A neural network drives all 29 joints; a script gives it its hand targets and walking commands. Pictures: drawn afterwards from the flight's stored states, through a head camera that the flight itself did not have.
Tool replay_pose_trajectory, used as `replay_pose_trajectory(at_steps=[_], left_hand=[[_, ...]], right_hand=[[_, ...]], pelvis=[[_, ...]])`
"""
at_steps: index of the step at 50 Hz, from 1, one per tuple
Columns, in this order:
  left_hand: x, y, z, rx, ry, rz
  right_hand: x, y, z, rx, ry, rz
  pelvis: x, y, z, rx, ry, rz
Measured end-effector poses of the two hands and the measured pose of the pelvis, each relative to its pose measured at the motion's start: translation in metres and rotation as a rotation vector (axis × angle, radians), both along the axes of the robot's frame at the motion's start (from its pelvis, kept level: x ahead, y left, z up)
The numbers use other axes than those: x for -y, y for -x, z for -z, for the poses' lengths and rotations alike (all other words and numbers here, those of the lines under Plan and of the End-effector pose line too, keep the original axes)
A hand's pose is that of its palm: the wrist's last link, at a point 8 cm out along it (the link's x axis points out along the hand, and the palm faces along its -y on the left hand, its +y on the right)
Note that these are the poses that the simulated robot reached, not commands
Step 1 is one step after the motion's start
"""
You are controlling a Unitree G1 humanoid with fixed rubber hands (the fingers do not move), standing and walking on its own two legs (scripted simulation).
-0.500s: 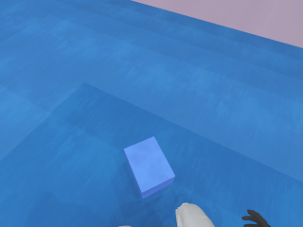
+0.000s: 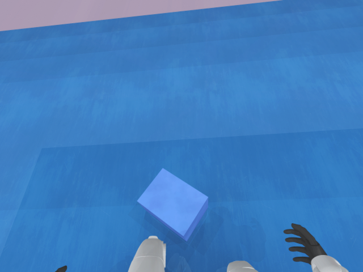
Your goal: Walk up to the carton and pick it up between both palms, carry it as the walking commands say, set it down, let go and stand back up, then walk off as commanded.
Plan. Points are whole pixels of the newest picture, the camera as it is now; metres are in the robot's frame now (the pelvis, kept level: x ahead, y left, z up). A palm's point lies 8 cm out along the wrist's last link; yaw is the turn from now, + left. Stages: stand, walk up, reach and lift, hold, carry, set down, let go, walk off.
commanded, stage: walk off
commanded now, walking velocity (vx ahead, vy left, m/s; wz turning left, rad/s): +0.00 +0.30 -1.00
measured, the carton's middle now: (174, 204) +0.42 +0.13 -0.68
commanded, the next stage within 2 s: none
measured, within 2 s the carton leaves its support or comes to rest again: neither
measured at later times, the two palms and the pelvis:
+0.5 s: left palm (84, 188) +0.31 +0.32 -0.10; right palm out of the picture -0.04 -0.10 -0.15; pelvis +0.04 +0.16 -0.02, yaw -30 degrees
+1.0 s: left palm (81, 135) +0.50 +0.38 -0.11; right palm out of the picture +0.05 +0.05 -0.09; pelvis +0.19 +0.29 -0.01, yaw -59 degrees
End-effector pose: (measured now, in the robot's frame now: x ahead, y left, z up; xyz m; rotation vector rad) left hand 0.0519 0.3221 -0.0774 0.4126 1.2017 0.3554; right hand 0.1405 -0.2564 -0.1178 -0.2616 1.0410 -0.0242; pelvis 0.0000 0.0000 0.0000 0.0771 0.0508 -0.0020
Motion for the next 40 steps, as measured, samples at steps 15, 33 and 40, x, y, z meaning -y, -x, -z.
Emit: replay_pose_trajectory(at_steps=[15,33,40], left_hand=[[-0.057,-0.164,0.033,0.089,0.154,0.392],[-0.059,-0.273,-0.002,0.054,0.050,0.748],[-0.104,-0.337,-0.001,0.027,-0.003,0.820]], right_hand=[[-0.105,0.089,-0.025,-0.003,0.086,0.370],[-0.186,0.142,0.006,-0.033,-0.029,0.720],[-0.212,0.090,-0.005,0.063,0.002,0.783]], pelvis=[[-0.122,-0.023,0.002,-0.016,0.078,0.314],[-0.197,-0.072,-0.001,-0.006,0.017,0.683],[-0.240,-0.116,0.003,-0.021,-0.007,0.816]])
